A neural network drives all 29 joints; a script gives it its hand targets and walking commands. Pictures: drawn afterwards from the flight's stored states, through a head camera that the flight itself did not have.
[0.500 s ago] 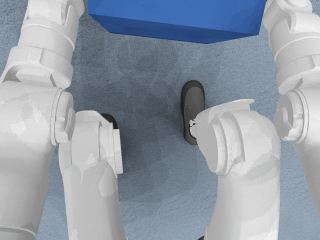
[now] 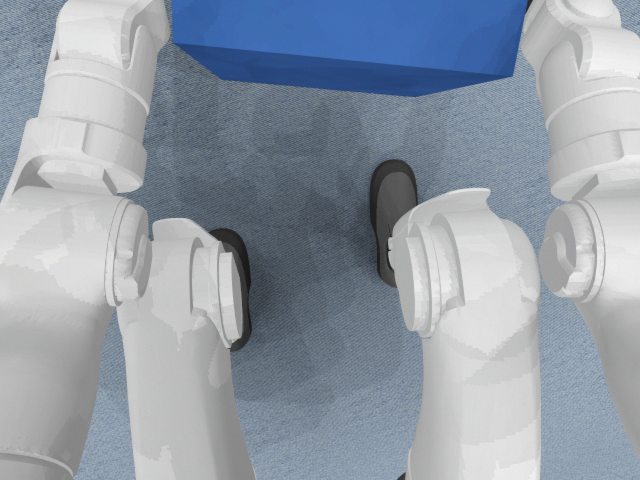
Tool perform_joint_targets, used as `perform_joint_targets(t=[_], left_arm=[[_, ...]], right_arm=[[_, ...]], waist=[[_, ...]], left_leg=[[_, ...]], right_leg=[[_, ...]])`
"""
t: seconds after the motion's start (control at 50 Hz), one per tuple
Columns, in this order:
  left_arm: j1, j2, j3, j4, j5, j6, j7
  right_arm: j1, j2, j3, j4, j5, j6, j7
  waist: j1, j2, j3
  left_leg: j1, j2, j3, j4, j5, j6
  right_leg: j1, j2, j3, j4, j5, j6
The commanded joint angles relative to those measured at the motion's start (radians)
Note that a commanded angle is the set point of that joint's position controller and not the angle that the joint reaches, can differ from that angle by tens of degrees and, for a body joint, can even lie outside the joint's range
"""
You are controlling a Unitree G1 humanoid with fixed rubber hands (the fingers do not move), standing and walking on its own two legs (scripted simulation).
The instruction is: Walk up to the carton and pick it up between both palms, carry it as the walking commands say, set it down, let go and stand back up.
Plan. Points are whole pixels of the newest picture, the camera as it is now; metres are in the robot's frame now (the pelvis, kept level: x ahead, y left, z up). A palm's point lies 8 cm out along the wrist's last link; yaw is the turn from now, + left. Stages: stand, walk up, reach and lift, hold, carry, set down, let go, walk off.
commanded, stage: reach and lift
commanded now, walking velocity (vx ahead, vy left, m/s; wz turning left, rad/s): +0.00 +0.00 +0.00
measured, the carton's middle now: out of the picture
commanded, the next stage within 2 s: none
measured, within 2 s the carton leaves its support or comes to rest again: neither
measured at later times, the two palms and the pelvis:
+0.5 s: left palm out of the picture +0.57 +0.08 -0.09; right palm out of the picture +0.50 -0.27 -0.11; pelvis -0.01 -0.01 +0.04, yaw +0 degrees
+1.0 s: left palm out of the picture +0.55 +0.10 -0.03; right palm out of the picture +0.48 -0.26 -0.05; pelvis -0.02 +0.00 +0.08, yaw +0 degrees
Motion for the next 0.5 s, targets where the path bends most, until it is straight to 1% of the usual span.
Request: perform_joint_targets(t=[0.0,0.02,0.04,0.08,0.1,0.12,0.16,0.18,0.2,0.22,0.24,0.26,0.28,0.3,0.32,0.34,0.36,0.38,0.4,0.42,0.44,0.46,0.48], left_arm=[[-0.803,-0.97,-0.286,-0.44,-0.116,-0.085,-0.242],[-0.823,-0.961,-0.276,-0.451,-0.117,-0.08,-0.244],[-0.803,-0.975,-0.265,-0.427,-0.117,-0.074,-0.246],[-0.794,-0.978,-0.24,-0.393,-0.116,-0.062,-0.251],[-0.774,-0.989,-0.227,-0.391,-0.112,-0.054,-0.254],[-0.775,-0.984,-0.211,-0.359,-0.106,-0.045,-0.259],[-0.763,-0.999,-0.185,-0.331,-0.098,-0.031,-0.269],[-0.771,-0.993,-0.174,-0.328,-0.092,-0.026,-0.275],[-0.783,-0.993,-0.173,-0.364,-0.097,-0.02,-0.279],[-0.757,-1.005,-0.168,-0.333,-0.087,-0.013,-0.284],[-0.75,-1.009,-0.166,-0.334,-0.086,-0.008,-0.289],[-0.754,-1.012,-0.164,-0.354,-0.082,-0.003,-0.296],[-0.725,-1.018,-0.15,-0.314,-0.071,0.003,-0.307],[-0.741,-1.024,-0.152,-0.362,-0.07,0.007,-0.313],[-0.724,-1.035,-0.149,-0.328,-0.058,0.013,-0.318],[-0.731,-1.034,-0.143,-0.323,-0.049,0.016,-0.327],[-0.731,-1.028,-0.132,-0.321,-0.035,0.019,-0.336],[-0.74,-1.039,-0.139,-0.353,-0.037,0.021,-0.341],[-0.753,-1.052,-0.156,-0.382,-0.043,0.021,-0.344],[-0.762,-1.054,-0.16,-0.368,-0.042,0.023,-0.347],[-0.762,-1.058,-0.162,-0.382,-0.04,0.027,-0.352],[-0.755,-1.055,-0.161,-0.381,-0.036,0.032,-0.354],[-0.749,-1.06,-0.162,-0.383,-0.034,0.036,-0.358]], right_arm=[[-0.852,0.896,0.251,-0.493,0.051,-0.056,0.227],[-0.859,0.894,0.247,-0.498,0.046,-0.05,0.227],[-0.887,0.893,0.255,-0.52,0.039,-0.044,0.223],[-0.911,0.901,0.269,-0.571,0.029,-0.032,0.221],[-0.935,0.903,0.285,-0.61,0.033,-0.025,0.221],[-0.956,0.904,0.288,-0.61,0.022,-0.014,0.22],[-0.968,0.933,0.299,-0.624,0.009,0.001,0.218],[-0.963,0.944,0.306,-0.629,0.001,0.011,0.217],[-0.965,0.952,0.313,-0.657,-0.003,0.022,0.218],[-0.96,0.971,0.315,-0.647,-0.003,0.031,0.218],[-0.955,0.981,0.316,-0.653,-0.012,0.037,0.219],[-0.959,0.992,0.324,-0.683,-0.012,0.045,0.22],[-0.941,0.999,0.324,-0.658,-0.021,0.055,0.223],[-0.95,1.015,0.328,-0.695,-0.016,0.057,0.224],[-0.924,1.023,0.32,-0.652,-0.032,0.068,0.227],[-0.903,1.042,0.308,-0.626,-0.041,0.074,0.233],[-0.884,1.049,0.307,-0.607,-0.047,0.079,0.239],[-0.889,1.062,0.317,-0.638,-0.045,0.084,0.243],[-0.891,1.07,0.321,-0.648,-0.042,0.089,0.245],[-0.872,1.084,0.322,-0.623,-0.045,0.091,0.248],[-0.888,1.087,0.316,-0.638,-0.049,0.094,0.247],[-0.88,1.089,0.314,-0.629,-0.053,0.101,0.248],[-0.88,1.085,0.313,-0.64,-0.061,0.104,0.25]], waist=[[-0.058,0.082,-2.124],[-0.054,0.075,-2.098],[-0.05,0.064,-2.1],[-0.04,0.014,-2.095],[-0.025,0.009,-2.119],[-0.025,-0.014,-2.109],[-0.02,-0.045,-2.098],[-0.011,-0.059,-2.103],[-0.008,-0.075,-2.14],[-0.004,-0.064,-2.142],[0.001,-0.075,-2.146],[0.001,-0.077,-2.173],[0.009,-0.084,-2.122],[0.02,-0.067,-2.192],[0.011,-0.064,-2.167],[0.013,-0.059,-2.116],[0.029,-0.048,-2.1],[0.024,-0.053,-2.146],[0.017,-0.036,-2.188],[0.018,-0.023,-2.19],[0.013,-0.018,-2.219],[0.018,-0.022,-2.21],[0.012,-0.015,-2.225]], left_leg=[[0.619,-0.036,0.136,-0.284,0.263,0.055],[0.599,-0.039,0.139,-0.296,0.234,0.058],[0.599,-0.04,0.139,-0.302,0.227,0.06],[0.576,-0.045,0.133,-0.315,0.192,0.068],[0.58,-0.051,0.142,-0.309,0.206,0.069],[0.567,-0.049,0.139,-0.319,0.183,0.072],[0.541,-0.054,0.141,-0.329,0.156,0.079],[0.524,-0.057,0.146,-0.33,0.135,0.078],[0.523,-0.06,0.154,-0.332,0.144,0.077],[0.521,-0.058,0.153,-0.343,0.137,0.075],[0.51,-0.063,0.158,-0.343,0.136,0.077],[0.505,-0.065,0.165,-0.339,0.151,0.077],[0.463,-0.064,0.163,-0.345,0.128,0.08],[0.485,-0.068,0.172,-0.348,0.153,0.078],[0.481,-0.064,0.162,-0.358,0.133,0.076],[0.453,-0.064,0.16,-0.368,0.109,0.079],[0.433,-0.063,0.169,-0.369,0.1,0.078],[0.442,-0.063,0.169,-0.376,0.11,0.077],[0.46,-0.062,0.168,-0.372,0.128,0.072],[0.467,-0.059,0.171,-0.377,0.12,0.066],[0.483,-0.061,0.17,-0.378,0.128,0.068],[0.479,-0.061,0.17,-0.39,0.128,0.066],[0.486,-0.062,0.172,-0.392,0.13,0.065]], right_leg=[[0.982,0.052,-0.28,-0.063,0.287,-0.058],[0.982,0.051,-0.277,-0.073,0.262,-0.062],[0.994,0.05,-0.282,-0.077,0.249,-0.055],[1.018,0.055,-0.283,-0.09,0.219,-0.052],[1.044,0.061,-0.28,-0.097,0.231,-0.051],[1.057,0.06,-0.282,-0.103,0.216,-0.047],[1.077,0.066,-0.279,-0.127,0.188,-0.037],[1.101,0.069,-0.274,-0.136,0.171,-0.036],[1.155,0.075,-0.269,-0.148,0.188,-0.038],[1.152,0.073,-0.272,-0.148,0.189,-0.032],[1.163,0.078,-0.27,-0.151,0.186,-0.034],[1.196,0.084,-0.256,-0.16,0.21,-0.035],[1.184,0.085,-0.253,-0.166,0.197,-0.033],[1.228,0.091,-0.247,-0.172,0.227,-0.036],[1.203,0.086,-0.257,-0.168,0.217,-0.032],[1.176,0.088,-0.25,-0.18,0.184,-0.037],[1.172,0.089,-0.243,-0.185,0.17,-0.04],[1.21,0.09,-0.24,-0.191,0.189,-0.038],[1.213,0.093,-0.237,-0.188,0.212,-0.041],[1.223,0.09,-0.24,-0.191,0.207,-0.04],[1.232,0.09,-0.24,-0.192,0.212,-0.04],[1.24,0.091,-0.24,-0.196,0.215,-0.038],[1.243,0.09,-0.241,-0.202,0.215,-0.039]])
